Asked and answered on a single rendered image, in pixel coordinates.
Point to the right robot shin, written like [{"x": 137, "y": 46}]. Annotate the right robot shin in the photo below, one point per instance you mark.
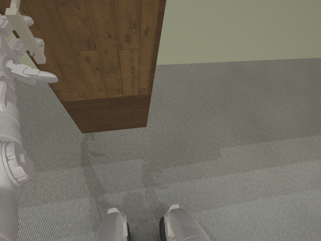
[{"x": 171, "y": 207}]

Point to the left robot thigh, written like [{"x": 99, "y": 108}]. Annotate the left robot thigh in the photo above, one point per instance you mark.
[{"x": 113, "y": 227}]

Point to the cupboard door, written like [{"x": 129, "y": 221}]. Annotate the cupboard door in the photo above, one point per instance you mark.
[{"x": 96, "y": 48}]

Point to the robot left forearm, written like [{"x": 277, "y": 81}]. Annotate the robot left forearm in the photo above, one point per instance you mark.
[{"x": 9, "y": 113}]

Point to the left robot upper arm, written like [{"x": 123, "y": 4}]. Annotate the left robot upper arm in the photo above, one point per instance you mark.
[{"x": 16, "y": 169}]

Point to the left robot hand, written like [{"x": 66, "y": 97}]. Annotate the left robot hand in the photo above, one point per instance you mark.
[{"x": 16, "y": 49}]

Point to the handle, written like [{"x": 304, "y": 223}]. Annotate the handle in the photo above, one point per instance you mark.
[{"x": 20, "y": 26}]

